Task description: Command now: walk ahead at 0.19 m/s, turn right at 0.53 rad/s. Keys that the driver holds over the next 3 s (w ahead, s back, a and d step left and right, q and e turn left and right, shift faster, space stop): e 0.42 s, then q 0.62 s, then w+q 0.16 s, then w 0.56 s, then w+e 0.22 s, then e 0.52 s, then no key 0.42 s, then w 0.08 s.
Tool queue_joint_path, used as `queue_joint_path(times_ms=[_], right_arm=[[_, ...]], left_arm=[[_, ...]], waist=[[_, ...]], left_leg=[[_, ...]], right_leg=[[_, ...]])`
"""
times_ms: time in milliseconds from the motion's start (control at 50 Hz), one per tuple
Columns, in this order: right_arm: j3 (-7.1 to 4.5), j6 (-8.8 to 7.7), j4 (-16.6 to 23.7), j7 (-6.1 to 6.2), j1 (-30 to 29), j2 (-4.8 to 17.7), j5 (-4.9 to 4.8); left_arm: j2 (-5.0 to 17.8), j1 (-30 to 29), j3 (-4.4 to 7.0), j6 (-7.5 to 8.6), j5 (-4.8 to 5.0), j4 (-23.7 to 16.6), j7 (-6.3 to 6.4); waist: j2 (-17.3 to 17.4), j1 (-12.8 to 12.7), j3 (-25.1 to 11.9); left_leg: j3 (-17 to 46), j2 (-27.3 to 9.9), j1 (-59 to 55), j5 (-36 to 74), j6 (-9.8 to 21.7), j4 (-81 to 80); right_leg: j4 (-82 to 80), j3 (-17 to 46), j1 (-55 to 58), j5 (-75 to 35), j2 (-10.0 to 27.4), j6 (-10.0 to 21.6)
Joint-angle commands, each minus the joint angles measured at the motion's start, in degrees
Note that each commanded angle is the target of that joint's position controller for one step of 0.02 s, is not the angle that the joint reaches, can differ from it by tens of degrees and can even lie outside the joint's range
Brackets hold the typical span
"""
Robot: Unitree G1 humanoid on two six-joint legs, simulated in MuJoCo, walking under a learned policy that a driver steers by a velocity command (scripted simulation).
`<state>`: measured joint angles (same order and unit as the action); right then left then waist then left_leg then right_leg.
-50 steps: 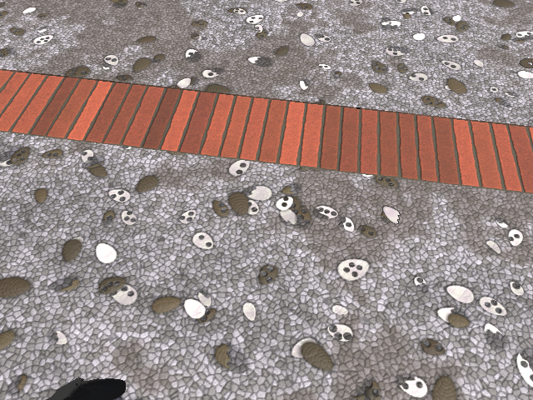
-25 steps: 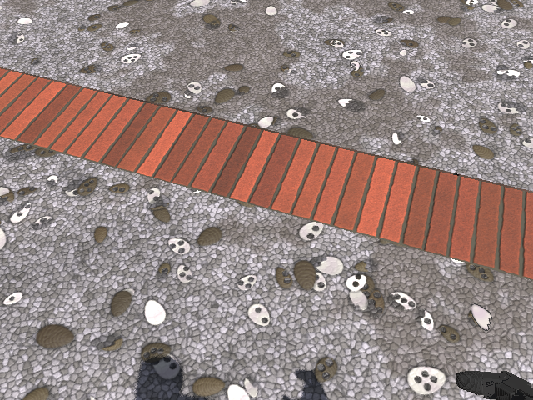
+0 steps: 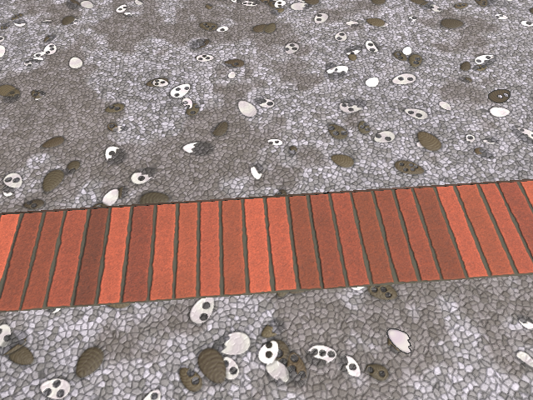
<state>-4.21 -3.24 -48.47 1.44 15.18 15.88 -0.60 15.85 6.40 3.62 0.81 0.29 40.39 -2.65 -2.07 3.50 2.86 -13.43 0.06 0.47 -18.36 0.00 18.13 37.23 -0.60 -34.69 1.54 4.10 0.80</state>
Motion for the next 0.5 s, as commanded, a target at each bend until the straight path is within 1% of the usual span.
queue_joint_path(times_ms=[20,40,60,80,100,120,140,160,180,200,220,240,260,300,320,360,380,420,460,480,500], right_arm=[[-3.02,0.64,4.2,0.90,-5.0,11.5,-1.65],[-2.80,1.08,4.5,0.96,-5.5,10.6,-1.84],[-2.19,0.94,4.5,0.69,-2.2,9.1,-0.41],[-0.13,0.63,6.0,-0.10,2.9,2.5,3.63],[0.12,0.15,6.0,-0.94,4.5,5.4,1.99],[-0.79,0.29,6.6,-1.16,-1.2,8.8,-0.26],[-0.68,0.61,7.5,-0.71,-4.5,8.3,-0.26],[-0.74,1.20,7.0,0.06,-5.7,8.0,0.60],[-1.00,1.87,7.3,0.51,-5.8,8.6,1.03],[-1.10,2.39,7.3,0.56,-5.3,8.5,1.13],[-0.92,2.60,7.2,0.62,-4.5,7.5,1.19],[-0.69,2.67,7.0,0.74,-4.3,6.7,1.23],[-0.50,2.74,7.0,0.87,-4.7,6.2,1.27],[-0.25,3.01,7.2,0.92,-5.8,5.7,1.21],[-0.23,3.15,7.4,0.85,-6.5,5.7,1.09],[-0.28,3.20,7.8,0.66,-7.8,5.8,0.87],[-0.30,3.06,8.0,0.53,-8.3,5.8,0.80],[-0.42,2.49,8.4,0.19,-8.8,6.1,0.60],[-0.44,1.89,7.7,-0.43,-6.3,6.2,0.52],[-0.32,1.59,7.2,-0.88,-4.7,5.6,0.71],[-0.12,1.38,7.0,-1.32,-4.2,5.1,1.33]], left_arm=[[6.5,4.8,2.45,0.06,-0.38,-3.7,-0.76],[8.6,10.6,3.69,0.24,-0.37,-2.3,-0.45],[13.2,14.8,5.26,0.24,-0.41,-1.8,0.89],[18.3,13.1,5.60,-0.16,-0.66,-3.1,2.20],[16.8,12.6,4.78,0.42,-1.36,-5.7,1.50],[13.6,9.8,4.21,0.68,-0.87,-6.8,1.02],[11.4,6.8,3.63,0.70,0.27,-6.6,1.25],[9.7,4.6,3.05,0.38,0.78,-6.7,1.71],[9.1,2.9,2.82,0.00,0.40,-7.1,2.19],[9.2,2.1,2.83,-0.32,-0.42,-7.6,2.49],[9.6,1.8,3.01,-0.43,-0.86,-8.0,2.74],[10.1,2.1,3.24,-0.52,-0.89,-8.1,3.06],[10.7,2.6,3.49,-0.67,-0.71,-8.1,3.43],[11.3,2.7,3.78,-1.21,-0.23,-8.3,4.14],[11.3,2.4,3.80,-1.53,-0.12,-8.5,4.39],[11.0,2.0,3.77,-2.09,-0.16,-8.8,4.59],[10.9,2.0,3.76,-2.31,-0.20,-8.9,4.58],[10.7,2.4,3.76,-2.69,-0.20,-9.0,4.42],[9.3,2.2,3.07,-2.98,-0.37,-9.0,4.30],[8.1,1.9,2.47,-3.16,-0.27,-8.9,4.30],[6.2,3.7,1.67,-3.22,-0.30,-7.9,4.24]], waist=[[7.1,-5.4,-4.8],[5.1,-8.4,-7.6],[-2.3,-9.6,-11.1],[-16.5,-3.4,-15.4],[-11.5,-5.4,-28.1],[-3.9,-7.2,-23.9],[-0.9,-6.1,-17.3],[1.5,-4.8,-12.9],[0.3,-3.3,-10.8],[-1.2,-2.3,-10.3],[-2.1,-1.9,-10.4],[-2.5,-1.9,-10.8],[-2.5,-2.2,-11.4],[-2.8,-2.7,-12.2],[-3.4,-3.0,-11.9],[-4.7,-3.5,-10.7],[-5.4,-3.8,-10.1],[-6.6,-4.4,-9.6],[-7.3,-4.1,-11.0],[-7.1,-3.2,-11.2],[-6.0,-2.8,-10.9]], left_leg=[[3.6,-15.5,0.0,49.1,6.3,8.7],[2.2,-13.0,1.4,47.6,4.3,18.2],[1.3,-8.7,9.7,33.0,0.3,32.4],[3.2,0.5,29.6,-20.3,-3.9,52.7],[16.8,3.7,34.8,-24.6,-4.3,63.2],[19.4,1.1,37.9,-18.7,-3.1,63.3],[18.8,-0.7,39.7,-13.4,-2.6,59.3],[18.9,-2.5,38.6,-10.1,-2.7,55.1],[19.2,-3.1,35.2,-8.1,-2.6,51.3],[18.6,-2.5,31.9,-6.8,-2.6,48.9],[18.0,-1.8,30.3,-6.1,-2.9,45.7],[17.8,-1.2,29.3,-5.6,-3.3,42.6],[17.9,-0.8,28.9,-4.9,-3.8,39.9],[18.6,-0.4,28.0,-2.2,-4.6,35.8],[18.8,-0.1,27.4,-0.8,-4.7,34.0],[19.1,0.4,26.2,0.6,-4.8,30.5],[19.2,0.7,25.6,0.6,-4.7,28.6],[19.3,1.2,24.3,-0.3,-4.2,24.6],[17.9,0.3,21.1,0.9,-3.1,19.4],[16.6,0.0,17.0,4.9,-2.1,13.6],[16.7,-1.1,12.3,9.7,-0.8,7.0]], right_leg=[[-2.9,-3.0,9.3,5.3,-3.3,2.9],[-7.8,-3.9,17.1,1.4,-5.7,4.7],[-10.5,3.0,28.8,-19.9,-2.4,7.4],[-4.5,22.5,44.3,-49.3,11.3,16.3],[-10.9,39.1,49.1,-35.4,18.3,25.1],[-13.9,33.7,45.1,-24.5,15.2,22.5],[-15.2,28.6,38.7,-15.5,12.2,19.0],[-16.6,25.6,31.8,-10.1,9.9,16.5],[-17.9,23.8,25.6,-7.6,8.3,15.4],[-18.8,22.6,21.7,-7.1,6.9,14.7],[-19.0,21.5,20.1,-8.5,6.0,14.4],[-18.8,20.7,19.4,-9.9,5.4,14.4],[-18.7,20.7,19.4,-9.7,5.1,14.3],[-18.6,21.4,19.0,-3.7,4.5,13.7],[-18.9,21.9,18.2,0.7,3.9,13.1],[-19.5,23.4,16.8,8.7,2.9,12.1],[-19.6,24.3,16.5,11.0,2.7,11.7],[-18.9,26.6,17.6,12.0,2.6,11.3],[-16.1,26.3,19.9,8.5,3.5,10.5],[-14.3,25.2,19.1,7.1,3.0,9.4],[-12.6,23.3,17.6,8.3,1.4,7.3]])
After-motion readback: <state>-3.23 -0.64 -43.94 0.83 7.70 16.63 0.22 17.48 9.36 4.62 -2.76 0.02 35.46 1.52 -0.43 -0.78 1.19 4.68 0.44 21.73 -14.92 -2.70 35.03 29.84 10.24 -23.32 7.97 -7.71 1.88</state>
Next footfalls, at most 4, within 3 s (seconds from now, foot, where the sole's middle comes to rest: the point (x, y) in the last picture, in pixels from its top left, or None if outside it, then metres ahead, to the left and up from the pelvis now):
0.06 right None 0.19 -0.12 -0.77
0.52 left None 0.21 0.12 -0.77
1.18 left None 0.18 0.15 -0.77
1.68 right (277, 361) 0.55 -0.02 -0.77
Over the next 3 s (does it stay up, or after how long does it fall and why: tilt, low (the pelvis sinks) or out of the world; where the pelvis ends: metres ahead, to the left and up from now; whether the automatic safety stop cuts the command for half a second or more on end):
stays up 0.74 0.11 0.00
